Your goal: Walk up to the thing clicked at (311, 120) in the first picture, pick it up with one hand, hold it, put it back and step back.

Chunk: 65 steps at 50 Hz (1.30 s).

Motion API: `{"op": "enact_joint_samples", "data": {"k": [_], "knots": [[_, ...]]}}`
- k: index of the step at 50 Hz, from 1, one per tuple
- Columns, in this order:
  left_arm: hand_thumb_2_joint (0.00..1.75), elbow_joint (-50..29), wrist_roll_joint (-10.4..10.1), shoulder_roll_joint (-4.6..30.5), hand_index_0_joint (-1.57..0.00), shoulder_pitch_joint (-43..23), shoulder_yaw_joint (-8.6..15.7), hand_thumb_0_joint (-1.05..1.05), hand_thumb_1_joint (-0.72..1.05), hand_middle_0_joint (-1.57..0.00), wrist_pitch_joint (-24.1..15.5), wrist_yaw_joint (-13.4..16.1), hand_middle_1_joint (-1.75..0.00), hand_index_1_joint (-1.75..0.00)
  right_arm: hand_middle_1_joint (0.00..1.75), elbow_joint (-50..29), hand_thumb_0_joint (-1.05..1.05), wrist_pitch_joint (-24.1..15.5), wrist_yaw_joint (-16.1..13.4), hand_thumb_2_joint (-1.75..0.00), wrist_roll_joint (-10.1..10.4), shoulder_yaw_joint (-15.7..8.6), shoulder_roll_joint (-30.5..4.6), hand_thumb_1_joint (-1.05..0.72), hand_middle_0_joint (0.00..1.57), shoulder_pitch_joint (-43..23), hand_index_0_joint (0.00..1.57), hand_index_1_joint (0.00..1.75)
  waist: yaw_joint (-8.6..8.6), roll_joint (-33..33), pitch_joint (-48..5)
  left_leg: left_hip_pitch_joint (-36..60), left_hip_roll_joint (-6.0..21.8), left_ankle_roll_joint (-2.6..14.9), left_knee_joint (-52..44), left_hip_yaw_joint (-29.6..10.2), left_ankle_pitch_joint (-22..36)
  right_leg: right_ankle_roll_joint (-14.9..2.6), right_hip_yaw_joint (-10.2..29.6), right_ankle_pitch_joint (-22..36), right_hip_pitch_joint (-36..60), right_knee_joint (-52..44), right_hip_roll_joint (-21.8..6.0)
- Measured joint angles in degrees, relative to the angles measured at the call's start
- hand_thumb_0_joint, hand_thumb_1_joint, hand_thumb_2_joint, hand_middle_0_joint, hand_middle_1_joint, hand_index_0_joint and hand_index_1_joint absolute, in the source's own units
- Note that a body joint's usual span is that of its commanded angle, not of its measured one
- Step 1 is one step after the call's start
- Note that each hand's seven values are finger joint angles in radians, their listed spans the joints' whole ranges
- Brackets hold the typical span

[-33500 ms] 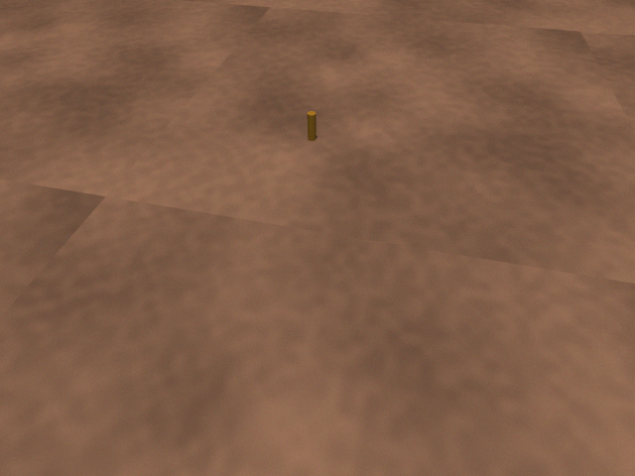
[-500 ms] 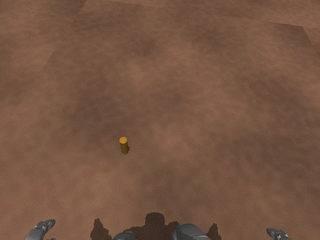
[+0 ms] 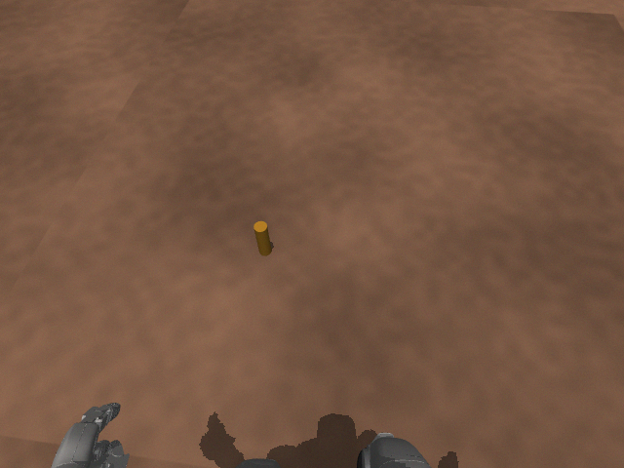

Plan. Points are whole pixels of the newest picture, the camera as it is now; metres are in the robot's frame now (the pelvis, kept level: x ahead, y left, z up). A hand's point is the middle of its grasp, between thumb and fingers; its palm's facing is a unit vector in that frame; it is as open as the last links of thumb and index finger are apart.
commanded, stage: step back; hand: left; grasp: from the side
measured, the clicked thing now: (263, 239) +0.85 +0.20 -0.67
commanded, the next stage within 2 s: stand in 1.54 s
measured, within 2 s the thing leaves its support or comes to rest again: neither
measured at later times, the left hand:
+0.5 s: hand out of the picture -0.09 +0.23 -0.13, palm faces -0.07 -0.92 -0.39, open 7.4 cm
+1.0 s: hand out of the picture -0.06 +0.23 -0.13, palm faces +0.00 -0.92 -0.39, open 7.4 cm
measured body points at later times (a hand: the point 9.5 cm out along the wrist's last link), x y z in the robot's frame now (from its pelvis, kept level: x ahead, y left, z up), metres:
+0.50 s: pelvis -0.16 -0.04 +0.01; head -0.14 -0.05 +0.46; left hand -0.09 +0.27 -0.11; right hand -0.07 -0.37 -0.11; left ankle -0.07 +0.11 -0.68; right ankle -0.18 -0.16 -0.72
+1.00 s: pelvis -0.16 -0.05 +0.01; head -0.14 -0.05 +0.46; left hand -0.07 +0.27 -0.10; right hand -0.12 -0.36 -0.11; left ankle -0.17 +0.09 -0.72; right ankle -0.11 -0.17 -0.72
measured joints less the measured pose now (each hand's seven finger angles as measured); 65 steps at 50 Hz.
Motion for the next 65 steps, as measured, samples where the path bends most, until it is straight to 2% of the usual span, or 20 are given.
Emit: {"op": "enact_joint_samples", "data": {"k": [2, 3, 6, 11, 15, 18, 20, 22, 24, 28, 34, 37, 41, 44, 48, 51, 53, 56, 62, 65], "knots": [[0.9, -0.44, -0.54, 1.62, -0.21, -1.85, 0.35, 0.01, 0.9, -0.2, 0.56, 0.06, -0.3, -0.3, 0.3, 1.06, 0.01, -0.16, 0.11, -0.9, -0.69, 0.03, 2.26, -0.9, 0.2, -0.88, 0.2, 0.3, 0.94, -4.88, 2.53, 1.5, -2.48, 1.41, -2.93, 2.45, 2.73, -0.53, 2.44, -0.14, -1.51, 3.0, -2.23], [0.9, -0.22, -0.81, 1.78, -0.21, -1.94, 0.45, 0.01, 0.9, -0.2, 0.89, 0.17, -0.3, -0.3, 0.3, 1.1, 0.01, -0.07, 0.46, -0.9, -1.09, 0.34, 2.9, -0.9, 0.2, -0.91, 0.2, 0.3, 1.45, -5.94, 2.73, 1.28, -2.57, 1.74, -2.86, 3.27, 3.2, -1.06, 4.07, -4.22, -2.41, 5.04, -1.35], [0.9, 1.65, -0.89, 0.77, -0.21, -1.27, -0.05, 0.01, 0.9, -0.2, 1.97, 0.14, -0.3, -0.3, 0.3, 0.55, 0.01, -0.16, 1.07, -0.9, -1.7, 0.84, 2.97, -0.9, 0.2, -0.5, 0.2, 0.3, -0.54, -3.37, 1.47, -0.5, 0.38, 2.12, -2.79, 1.01, 4.94, -1.18, 6.18, -15.08, -4.65, 18.83, 5.14], [0.9, 2.5, -1.28, 0.93, -0.21, 1.32, 0.23, 0.01, 0.9, -0.2, 1.83, -0.67, -0.3, -0.3, 0.3, -0.64, 0.01, -0.61, 0.5, -0.9, -1.68, 0.67, 2.66, -0.9, 0.2, -1.59, 0.21, 0.3, 0.45, -3.01, -0.85, -2.83, 3.06, 1.34, -7.24, 1.49, 10.05, -0.52, 10.14, -13.28, -3.91, 31.68, 8.7], [0.9, 3.67, -0.94, 1.71, -0.21, 3.11, 0.54, 0.01, 0.9, -0.2, 1.09, -0.69, -0.3, -0.3, 0.3, -2.57, 0.01, -1.04, 0.37, -0.9, -1.38, 0.13, 1.81, -0.9, 0.2, -4.06, 0.2, 0.3, 1.27, -3.37, -0.43, -5.56, 4.3, 0.93, -6.79, 2.75, 12.13, 1.03, 9.37, -13.67, 2.25, 21.98, 5.92], [0.9, 5.58, -0.96, 1.91, -0.21, 4.56, 0.16, 0.01, 0.9, -0.2, 0.05, -1.04, -0.3, -0.3, 0.3, -3.49, 0.01, -0.75, 0.71, -0.9, -1.59, -0.03, 0.71, -0.9, 0.2, -6.01, 0.2, 0.3, 1.84, -2.86, -0.62, -8.02, 5.6, 0.41, -4.18, 4.16, 12.31, 0.55, 6.26, -13.74, 8.58, 5.95, 2.81], [0.9, 7.89, -0.68, 0.73, -0.21, 4.65, 0.18, 0.01, 0.9, -0.2, -0.86, -1.12, -0.3, -0.3, 0.3, -3.41, 0.01, -0.16, 0.95, -0.9, -1.59, -0.39, -0.68, -0.9, 0.2, -7.09, 0.2, 0.3, 1.52, 0.13, -0.1, -9.6, 7.5, 0.24, -1.15, 3.09, 11.84, -0.06, 3.99, -9.87, 11.87, -1.31, 3.8], [0.9, 9.23, -0.04, -0.98, -0.21, 5.53, -0.17, 0.01, 0.9, -0.2, -1.22, -1.52, -0.3, -0.3, 0.3, -2.36, 0.01, 0.7, 0.74, -0.9, -1.29, -0.96, -1.43, -0.9, 0.2, -6.25, 0.2, 0.3, 0.67, 3.28, -0.95, -10.99, 7.06, 1.2, 1.97, -0.85, 5.27, -0.52, 1.97, -8.5, 12.13, -1.59, 5.26], [0.9, 9.54, 0.42, -1.07, -0.21, 7.41, -0.5, 0.01, 0.9, -0.2, -1.08, -1.84, -0.3, -0.3, 0.3, -0.79, 0.01, 1.29, 0.67, -0.9, -0.99, -1.0, -0.72, -0.9, 0.2, -4.23, 0.2, 0.3, 2.36, 1.4, -3.75, -12.26, 2.95, 0.4, 8.04, -2.07, -1.32, -1.65, 3.47, -8.76, 10.27, -0.4, 3.44], [0.9, 10.38, 0.42, -1.94, -0.21, 8.32, -0.4, 0.01, 0.9, -0.21, -1.47, -1.44, -0.3, -0.3, 0.3, 1.59, 0.01, 0.71, 1.13, -0.9, -0.24, -0.96, -1.46, -0.9, 0.2, -0.61, 0.2, 0.3, 2.32, 1.38, -5.79, -11.46, -1.19, 0.11, 16.41, -4.35, 0.32, -1.16, 3.18, -5.87, 9.98, -3.5, 1.29], [0.9, 8.87, 0.54, -0.67, -0.21, 6.81, 0.27, 0.01, 0.9, -0.21, -3.23, -1.7, -0.3, -0.3, 0.3, 5.62, 0.01, -0.3, 1.96, -0.9, -0.83, -0.45, -0.71, -0.9, 0.2, 3.97, 0.2, 0.3, 1.8, 2.1, -6.52, -2.22, 1.22, -0.86, 1.85, -0.94, -2.96, -0.96, -0.43, -5.66, 8.66, -3.45, 0.5], [0.9, 8.64, 0.05, 1.13, -0.21, 5.68, 0.42, 0.01, 0.9, -0.21, -2.9, -1.53, -0.3, -0.3, 0.3, 7.23, 0.01, -1.46, 2.1, -0.9, -1.32, -0.53, 1.65, -0.9, 0.2, 3.77, 0.2, 0.3, 2.2, -1.83, -4.73, 2.7, -0.8, 0.4, -7.6, 1.64, 5.73, -0.58, 0.55, -7.2, 8.12, -0.07, -2.3], [0.9, 10.82, -0.61, 1.11, -0.21, 5.9, -0.14, 0.01, 0.9, -0.2, -1.9, -1.57, -0.3, -0.3, 0.3, 6.06, 0.01, -3.22, 2.58, -0.9, -1.57, -0.47, 3.04, -0.9, 0.2, 4.19, 0.2, 0.3, 0.5, -1.86, -6.12, 3.56, -0.06, 1.88, -8.75, 1.13, 5.66, -1.84, 1.37, -14.07, 4.47, 9.84, 0.39], [0.9, 10.91, -0.96, 1.37, -0.21, 5.61, -0.28, 0.01, 0.9, -0.2, -2.5, -2.02, -0.3, -0.3, 0.3, 5.36, 0.01, -3.69, 2.47, -0.9, -1.58, -0.33, 3.3, -0.9, 0.2, 3.98, 0.2, 0.3, 0.15, -1.88, -6.15, 4.89, 0.95, 1.34, -10.79, 0.91, 6.43, -2.06, 0.75, -12.91, 2.71, 10.51, 0.66], [0.9, 11.06, -1.12, 1.31, -0.21, 4.35, -0.24, 0.01, 0.9, -0.2, -3.59, -2.16, -0.3, -0.3, 0.3, 4.7, 0.01, -3.64, 2.36, -0.9, -1.27, -0.34, 2.54, -0.9, 0.2, 2.98, 0.2, 0.3, -0.34, -1.48, -5.32, 5.1, 1.98, 0.02, -9.58, 0.43, 5.35, -1.78, -0.21, -9.11, 3.93, 1.51, 0.43], [0.9, 11.65, -0.99, 0.33, -0.21, 3.23, -0.18, 0.01, 0.9, -0.2, -4.88, -1.44, -0.3, -0.3, 0.3, 4.76, 0.01, -2.29, 1.89, -0.9, -0.42, -0.27, 1.26, -0.9, 0.2, 1.68, 0.2, 0.3, -0.13, 0.63, -4.63, 3.35, 3.78, -0.58, -3.38, -0.52, 1.61, -1.6, -1.66, 1.13, 6.69, -5.61, 2.08], [0.9, 11.98, -0.55, -0.88, -0.21, 2.74, -0.58, 0.01, 0.9, -0.2, -5.32, -1.13, -0.3, -0.3, 0.3, 5.16, 0.01, -1.33, 1.2, -0.9, -0.07, -0.21, 0.89, -0.9, 0.2, 0.94, 0.2, 0.3, -0.04, 1.99, -4.98, 0.98, 2.96, 0.34, 2.09, -3.06, -2.84, -1.83, -2.78, -0.13, 6.71, -4.59, 2.66], [0.9, 12.29, -0.24, -2.12, -0.21, 2.07, -1.19, 0.01, 0.9, -0.2, -5.1, -1.27, -0.3, -0.3, 0.3, 5.9, 0.01, -1.09, 1.12, -0.9, 0.01, -0.03, 0.79, -0.9, 0.2, 0.43, 0.2, 0.3, 0.89, 1.65, -5.65, -1.49, 1.42, 0.71, 7.06, -1.9, -6.79, -2.22, -2.76, -1.45, 7.16, -4.38, 1.51], [0.9, 12.73, -0.52, -2.92, -0.21, 0.75, -1.8, 0.01, 0.9, -0.21, -5.43, -1.33, -0.3, -0.3, 0.3, 7.52, 0.01, -1.6, 1.5, -0.9, -0.32, 0.18, 0.44, -0.9, 0.2, -0.7, 0.2, 0.3, 1.61, 1.77, -5.54, -1.23, 2.85, 0.67, 0.25, -0.39, -2.24, -1.23, -3.5, -2.37, 7.67, -4.53, 0.14], [0.9, 13.52, -1.2, -1.9, -0.21, -0.04, -1.81, 0.01, 0.9, -0.21, -4.63, -1.11, -0.3, -0.3, 0.3, 8.68, 0.01, -2.2, 1.36, -0.9, -0.86, -0.03, 1.54, -0.9, 0.2, -1.66, 0.2, 0.3, 1.42, -0.24, -4.59, 1.5, 2.07, -0.29, -6.66, 1.31, 6.74, -0.27, -2.82, -3.94, 7.44, -2.34, -1.58]]}}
